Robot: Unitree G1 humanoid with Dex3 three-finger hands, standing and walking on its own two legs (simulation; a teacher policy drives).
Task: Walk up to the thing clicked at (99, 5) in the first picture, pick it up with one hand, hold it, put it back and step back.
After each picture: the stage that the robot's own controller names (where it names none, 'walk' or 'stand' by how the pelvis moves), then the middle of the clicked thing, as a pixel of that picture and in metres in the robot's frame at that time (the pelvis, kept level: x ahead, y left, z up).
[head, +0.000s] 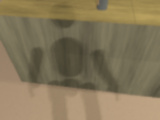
stand; out of the picture +1.00 -0.08 +0.10
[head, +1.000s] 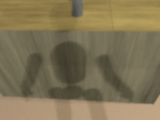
walk; out of the picture +0.88 +0.12 +0.12
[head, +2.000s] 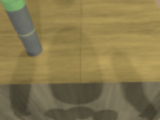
stand; (25, 28) +0.53 +0.28 +0.11
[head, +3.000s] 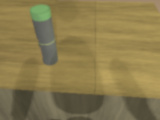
walk; (46, 38) +0.53 +0.19 +0.10
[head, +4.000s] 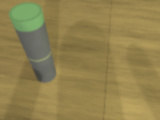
walk; (38, 49) +0.39 +0.14 +0.15
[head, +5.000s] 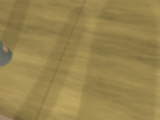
stand; out of the picture +0.41 +0.33 +0.14
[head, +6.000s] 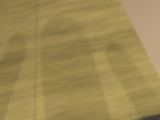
walk; out of the picture +0.37 +0.36 +0.11
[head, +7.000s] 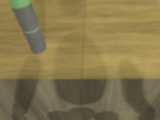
walk; (30, 26) +0.57 +0.24 +0.12
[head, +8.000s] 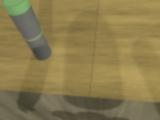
walk; (31, 31) +0.49 +0.21 +0.11
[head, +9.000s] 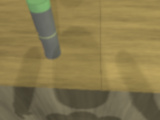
stand; (46, 30) +0.52 +0.16 +0.11
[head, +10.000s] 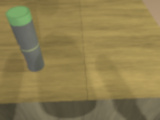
walk; (28, 43) +0.47 +0.23 +0.11
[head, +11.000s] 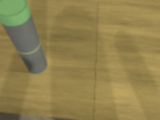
walk; (27, 42) +0.40 +0.20 +0.12
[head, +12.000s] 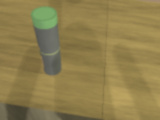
stand; (49, 45) +0.44 +0.16 +0.10
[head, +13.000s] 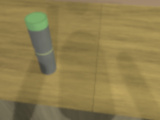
stand; (43, 47) +0.48 +0.19 +0.09
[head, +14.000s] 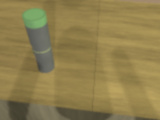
stand; (41, 44) +0.47 +0.19 +0.09
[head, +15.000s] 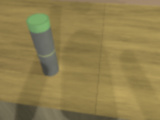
rise first; (45, 48) +0.47 +0.18 +0.09
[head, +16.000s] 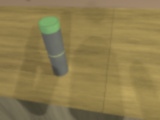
rise first; (55, 49) +0.48 +0.18 +0.10
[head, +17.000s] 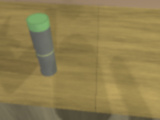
go down; (44, 48) +0.48 +0.16 +0.10
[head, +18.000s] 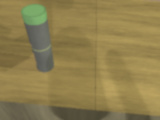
go down; (40, 42) +0.48 +0.16 +0.11
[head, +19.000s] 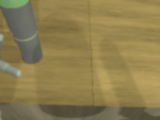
close in; (24, 29) +0.46 +0.17 +0.14
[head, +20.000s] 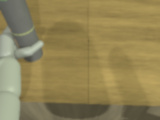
close; (21, 26) +0.49 +0.18 +0.15
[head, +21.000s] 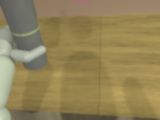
lift; (24, 25) +0.35 +0.16 +0.32
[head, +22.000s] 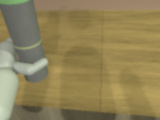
hold; (26, 38) +0.34 +0.17 +0.27
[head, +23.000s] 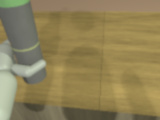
hold; (24, 40) +0.33 +0.17 +0.27
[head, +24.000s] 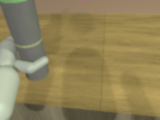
hold; (27, 37) +0.33 +0.17 +0.28
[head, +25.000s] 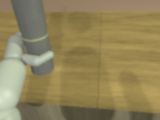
crouch; (34, 32) +0.37 +0.15 +0.27
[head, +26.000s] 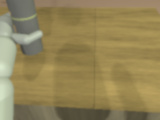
crouch; (23, 12) +0.44 +0.18 +0.28
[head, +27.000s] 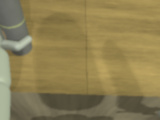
lower; (10, 17) +0.49 +0.19 +0.15
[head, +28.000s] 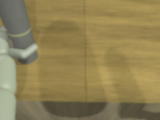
lower; (18, 27) +0.48 +0.18 +0.15
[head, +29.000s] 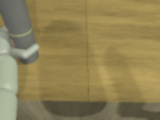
lower; (19, 27) +0.48 +0.18 +0.15
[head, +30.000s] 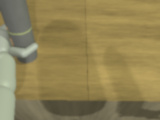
lower; (19, 25) +0.48 +0.18 +0.15
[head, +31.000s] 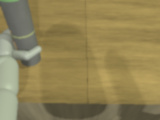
loosen; (22, 29) +0.48 +0.17 +0.15
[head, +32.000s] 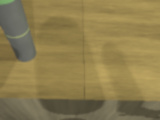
withdraw; (15, 27) +0.47 +0.18 +0.15
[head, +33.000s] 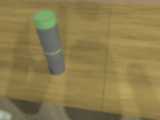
sink last; (51, 46) +0.46 +0.17 +0.12
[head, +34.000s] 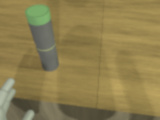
stand; (45, 42) +0.46 +0.18 +0.11
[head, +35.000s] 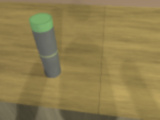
stand; (47, 49) +0.46 +0.16 +0.11
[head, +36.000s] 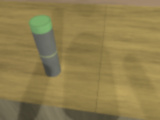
stand; (47, 49) +0.47 +0.17 +0.09
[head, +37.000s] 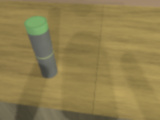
stand; (43, 50) +0.46 +0.19 +0.09
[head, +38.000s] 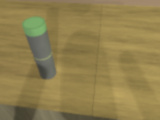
stand; (42, 51) +0.45 +0.19 +0.09
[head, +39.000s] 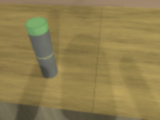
stand; (44, 51) +0.47 +0.19 +0.09
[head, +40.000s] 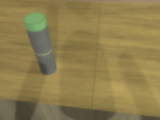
walk; (42, 47) +0.47 +0.19 +0.09
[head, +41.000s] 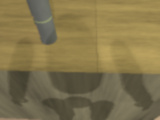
walk; (42, 14) +0.55 +0.19 +0.11
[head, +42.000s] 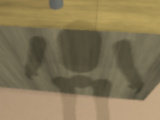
walk; out of the picture +0.77 +0.18 +0.12
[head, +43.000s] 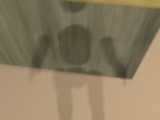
stand; out of the picture +1.05 +0.17 +0.11
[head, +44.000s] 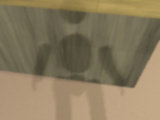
stand; out of the picture +1.05 +0.16 +0.11
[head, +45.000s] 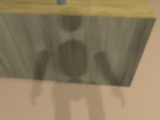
stand; out of the picture +1.09 +0.20 +0.09
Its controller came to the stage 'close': yes
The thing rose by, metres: 0.19
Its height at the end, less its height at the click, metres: +0.00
